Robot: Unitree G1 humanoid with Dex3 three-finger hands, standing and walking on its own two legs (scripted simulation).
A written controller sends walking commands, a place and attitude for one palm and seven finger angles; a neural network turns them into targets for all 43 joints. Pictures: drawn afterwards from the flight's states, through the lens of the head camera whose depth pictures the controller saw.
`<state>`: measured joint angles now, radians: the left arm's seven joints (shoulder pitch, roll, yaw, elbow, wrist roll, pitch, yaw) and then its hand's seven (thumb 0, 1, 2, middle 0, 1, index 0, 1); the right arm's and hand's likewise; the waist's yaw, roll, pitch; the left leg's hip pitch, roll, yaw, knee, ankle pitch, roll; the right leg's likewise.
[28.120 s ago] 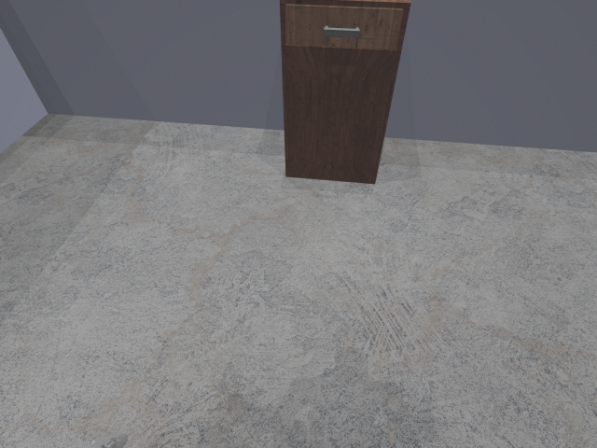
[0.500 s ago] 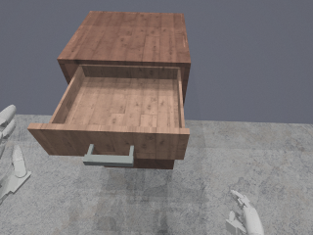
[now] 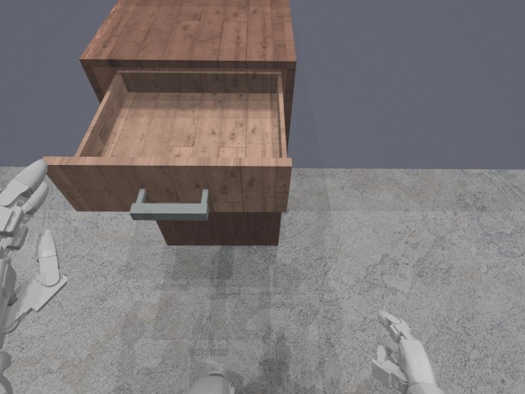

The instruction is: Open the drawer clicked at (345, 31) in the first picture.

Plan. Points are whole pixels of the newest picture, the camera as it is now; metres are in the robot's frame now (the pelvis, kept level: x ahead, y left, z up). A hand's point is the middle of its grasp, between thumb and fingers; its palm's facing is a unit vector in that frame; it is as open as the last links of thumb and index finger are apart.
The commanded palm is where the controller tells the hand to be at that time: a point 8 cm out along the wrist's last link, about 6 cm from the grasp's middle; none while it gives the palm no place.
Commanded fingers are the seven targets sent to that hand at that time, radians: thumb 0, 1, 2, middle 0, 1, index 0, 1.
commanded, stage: step back with the hand held close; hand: left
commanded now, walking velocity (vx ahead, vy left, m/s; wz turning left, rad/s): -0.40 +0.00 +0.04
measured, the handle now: (172, 203) +0.43 +0.19 +0.00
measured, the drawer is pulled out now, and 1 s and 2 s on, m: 0.30 0.30 0.30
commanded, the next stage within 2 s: stop stepping back and stand still in 0.02 s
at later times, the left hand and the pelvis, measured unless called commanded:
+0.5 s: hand out of the picture +0.07 +0.24 +0.18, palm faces +0.48 -0.79 -0.38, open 7.4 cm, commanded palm +0.02 +0.28 +0.19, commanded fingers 0.00 0.90 0.90 -0.20 -0.30 -0.20 -0.30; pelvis -0.10 -0.01 +0.00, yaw +4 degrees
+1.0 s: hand out of the picture +0.03 +0.23 +0.16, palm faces +0.43 -0.82 -0.38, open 7.4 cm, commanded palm -0.04 +0.27 +0.19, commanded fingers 0.00 0.90 0.90 -0.20 -0.30 -0.20 -0.30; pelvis -0.15 -0.02 +0.01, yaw +4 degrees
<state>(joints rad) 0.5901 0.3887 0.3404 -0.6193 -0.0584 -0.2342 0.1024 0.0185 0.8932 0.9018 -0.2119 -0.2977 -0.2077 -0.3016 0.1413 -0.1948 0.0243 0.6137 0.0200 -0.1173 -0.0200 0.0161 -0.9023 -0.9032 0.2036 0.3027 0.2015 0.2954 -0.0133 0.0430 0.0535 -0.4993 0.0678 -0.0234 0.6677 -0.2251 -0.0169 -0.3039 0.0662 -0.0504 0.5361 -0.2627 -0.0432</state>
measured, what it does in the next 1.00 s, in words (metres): walks backwards: left foot, then right foot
